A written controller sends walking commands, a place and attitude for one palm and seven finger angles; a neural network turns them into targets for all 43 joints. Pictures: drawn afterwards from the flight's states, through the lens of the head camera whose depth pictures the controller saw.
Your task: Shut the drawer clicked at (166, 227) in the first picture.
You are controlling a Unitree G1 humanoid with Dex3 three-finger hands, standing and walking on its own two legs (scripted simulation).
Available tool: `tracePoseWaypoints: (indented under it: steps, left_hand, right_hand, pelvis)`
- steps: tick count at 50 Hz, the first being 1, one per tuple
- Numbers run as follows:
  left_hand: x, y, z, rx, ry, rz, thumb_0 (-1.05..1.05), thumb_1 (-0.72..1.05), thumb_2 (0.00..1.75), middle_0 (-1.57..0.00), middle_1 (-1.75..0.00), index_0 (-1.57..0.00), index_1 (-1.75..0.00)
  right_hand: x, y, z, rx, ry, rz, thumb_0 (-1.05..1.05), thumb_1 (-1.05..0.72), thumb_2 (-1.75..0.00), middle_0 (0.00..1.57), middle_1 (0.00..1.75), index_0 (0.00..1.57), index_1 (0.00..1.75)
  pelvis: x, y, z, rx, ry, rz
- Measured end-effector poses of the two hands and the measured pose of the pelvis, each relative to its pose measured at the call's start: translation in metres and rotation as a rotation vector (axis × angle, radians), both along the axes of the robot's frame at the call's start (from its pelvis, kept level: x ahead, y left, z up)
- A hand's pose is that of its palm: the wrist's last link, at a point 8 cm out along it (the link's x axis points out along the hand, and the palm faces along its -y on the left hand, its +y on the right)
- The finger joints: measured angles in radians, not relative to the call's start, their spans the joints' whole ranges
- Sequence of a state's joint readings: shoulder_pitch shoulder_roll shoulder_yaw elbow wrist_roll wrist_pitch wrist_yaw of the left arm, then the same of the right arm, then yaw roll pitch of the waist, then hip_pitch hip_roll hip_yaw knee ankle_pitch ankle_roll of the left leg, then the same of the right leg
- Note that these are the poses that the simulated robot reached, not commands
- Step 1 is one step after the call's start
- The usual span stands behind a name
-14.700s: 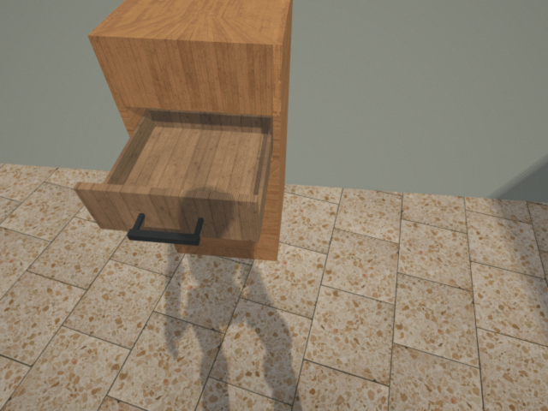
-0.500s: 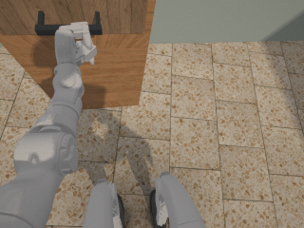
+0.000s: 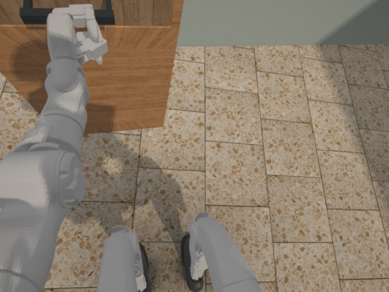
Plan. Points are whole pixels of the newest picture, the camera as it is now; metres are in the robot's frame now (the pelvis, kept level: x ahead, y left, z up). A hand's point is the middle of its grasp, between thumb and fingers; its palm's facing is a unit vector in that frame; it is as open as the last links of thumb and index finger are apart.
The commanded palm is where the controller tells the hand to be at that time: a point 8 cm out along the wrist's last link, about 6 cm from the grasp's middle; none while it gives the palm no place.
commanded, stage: pull the fist back off the drawer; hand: left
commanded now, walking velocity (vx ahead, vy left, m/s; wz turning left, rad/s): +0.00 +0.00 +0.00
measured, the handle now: (69, 7) +0.65 +0.14 +0.05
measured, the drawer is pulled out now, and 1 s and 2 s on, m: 0.00 0.00 0.00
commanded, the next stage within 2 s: draw the hand back to the body in 0.62 s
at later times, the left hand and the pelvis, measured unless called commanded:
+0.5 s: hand (102, 42) +0.58 +0.09 +0.05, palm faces +0.02 -1.00 -0.04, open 2.9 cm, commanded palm +0.55 +0.11 +0.06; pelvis +0.01 +0.00 +0.01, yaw +0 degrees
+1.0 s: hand (76, 58) +0.49 +0.12 +0.11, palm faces +0.05 -1.00 -0.06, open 3.3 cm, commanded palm +0.45 +0.16 +0.13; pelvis +0.07 -0.02 +0.08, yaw +1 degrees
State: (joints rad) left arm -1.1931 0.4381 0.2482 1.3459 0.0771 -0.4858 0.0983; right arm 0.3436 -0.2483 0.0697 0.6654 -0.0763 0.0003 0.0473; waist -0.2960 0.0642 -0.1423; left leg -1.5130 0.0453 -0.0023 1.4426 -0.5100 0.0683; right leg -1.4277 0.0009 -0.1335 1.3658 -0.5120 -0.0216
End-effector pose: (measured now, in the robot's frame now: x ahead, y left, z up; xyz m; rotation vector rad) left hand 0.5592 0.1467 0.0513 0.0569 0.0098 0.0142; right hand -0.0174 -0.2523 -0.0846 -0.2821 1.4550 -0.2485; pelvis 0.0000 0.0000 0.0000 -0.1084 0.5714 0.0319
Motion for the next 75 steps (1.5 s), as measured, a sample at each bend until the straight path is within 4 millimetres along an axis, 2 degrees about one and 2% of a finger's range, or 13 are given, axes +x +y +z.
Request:
tracePoseWaypoints:
  steps: [11, 20, 27, 35, 40, 44, 51, 55, 61, 69, 75]
  left_hand:
    - [0.001, 0.004, 0.0, -0.006, 0.001, -0.007, -0.05, 0.67, 1.03, -1.4, -1.6, -1.4, -1.6]
    - [-0.002, 0.002, 0.0, -0.012, -0.004, -0.002, -0.03, 0.73, 0.97, -1.4, -1.6, -1.4, -1.6]
    - [-0.005, -0.005, 0.001, -0.023, 0.003, 0.009, -0.02, 0.82, 0.95, -1.4, -1.6, -1.4, -1.6]
    - [-0.008, -0.01, 0.003, -0.019, -0.006, 0.02, 0.01, 0.88, 0.92, -1.4, -1.6, -1.4, -1.6]
    - [-0.014, -0.007, 0.011, -0.015, -0.033, 0.023, 0.02, 0.89, 0.91, -1.4, -1.6, -1.4, -1.6]
    - [-0.038, 0.004, 0.026, 0.006, -0.026, 0.023, 0.02, 0.9, 0.91, -1.4, -1.6, -1.39, -1.6]
    - [-0.097, 0.027, 0.068, 0.004, 0.004, 0.034, 0.02, 0.9, 0.9, -1.4, -1.6, -1.39, -1.6]
    - [-0.122, 0.035, 0.092, 0.0, -0.027, 0.022, 0.02, 0.9, 0.9, -1.4, -1.6, -1.4, -1.6]
    - [-0.155, 0.044, 0.117, -0.008, -0.026, -0.004, 0.02, 0.9, 0.9, -1.4, -1.6, -1.4, -1.6]
    - [-0.211, 0.062, 0.155, 0.173, 0.081, 0.09, 0.02, 0.9, 0.9, -1.4, -1.6, -1.4, -1.6]
    - [-0.239, 0.085, 0.185, 0.223, 0.095, 0.207, 0.02, 0.9, 0.9, -1.4, -1.6, -1.4, -1.6]
  right_hand:
    - [-0.009, 0.006, 0.0, 0.011, 0.022, 0.011, 0.0, -0.91, -0.9, 0.2, 0.3, 0.21, 0.3]
    - [-0.004, 0.01, -0.002, 0.043, 0.048, 0.002, 0.0, -0.91, -0.9, 0.2, 0.3, 0.21, 0.3]
    - [0.017, 0.008, -0.002, 0.077, 0.039, -0.003, 0.0, -0.91, -0.9, 0.2, 0.3, 0.21, 0.3]
    - [0.055, 0.001, -0.003, 0.102, 0.0, -0.004, 0.0, -0.91, -0.9, 0.2, 0.3, 0.21, 0.3]
    - [0.079, -0.003, 0.0, 0.119, -0.029, -0.009, 0.0, -0.91, -0.9, 0.2, 0.3, 0.21, 0.3]
    - [0.105, -0.003, 0.011, 0.148, -0.079, -0.019, 0.0, -0.91, -0.9, 0.19, 0.3, 0.2, 0.3]
    - [0.166, -0.004, 0.052, 0.161, -0.23, 0.052, 0.0, -0.91, -0.9, 0.2, 0.3, 0.2, 0.3]
    - [0.203, -0.009, 0.072, 0.14, -0.334, 0.11, 0.0, -0.91, -0.9, 0.2, 0.3, 0.2, 0.3]
    - [0.248, -0.011, 0.102, 0.118, -0.499, 0.156, 0.0, -0.91, -0.9, 0.19, 0.3, 0.2, 0.3]
    - [0.283, 0.011, 0.141, 0.132, -0.633, 0.155, 0.0, -0.91, -0.9, 0.19, 0.3, 0.2, 0.3]
    - [0.297, 0.033, 0.159, 0.157, -0.688, 0.204, 0.01, -0.91, -0.9, 0.19, 0.3, 0.2, 0.3]
  pelvis:
    - [-0.003, 0.004, -0.003, -0.006, 0.002, 0.0]
    - [0.003, 0.006, 0.001, -0.003, -0.001, -0.001]
    - [0.016, 0.003, 0.009, 0.011, -0.007, -0.008]
    - [0.034, -0.003, 0.019, 0.031, -0.015, -0.019]
    - [0.045, -0.008, 0.027, 0.045, -0.027, -0.026]
    - [0.056, -0.011, 0.045, 0.06, -0.064, -0.034]
    - [0.074, -0.016, 0.085, 0.077, -0.163, -0.013]
    - [0.08, -0.018, 0.097, 0.079, -0.218, 0.008]
    - [0.083, -0.018, 0.11, 0.087, -0.296, 0.017]
    - [0.086, -0.015, 0.138, 0.107, -0.427, 0.007]
    - [0.086, -0.013, 0.153, 0.113, -0.511, 0.013]
